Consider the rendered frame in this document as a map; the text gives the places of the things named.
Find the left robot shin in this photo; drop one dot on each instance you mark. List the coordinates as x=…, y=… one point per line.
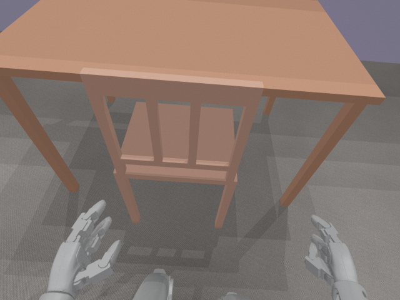
x=159, y=271

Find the robot right hand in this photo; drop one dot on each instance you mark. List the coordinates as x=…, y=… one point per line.
x=336, y=263

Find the robot left hand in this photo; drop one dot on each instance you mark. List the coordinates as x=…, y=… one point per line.
x=75, y=254

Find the table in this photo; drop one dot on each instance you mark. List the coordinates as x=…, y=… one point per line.
x=292, y=46

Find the chair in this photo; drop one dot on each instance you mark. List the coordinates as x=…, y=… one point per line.
x=170, y=142

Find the left robot thigh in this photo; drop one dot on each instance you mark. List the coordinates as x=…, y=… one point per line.
x=156, y=286

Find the robot right forearm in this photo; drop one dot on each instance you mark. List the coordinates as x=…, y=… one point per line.
x=348, y=290

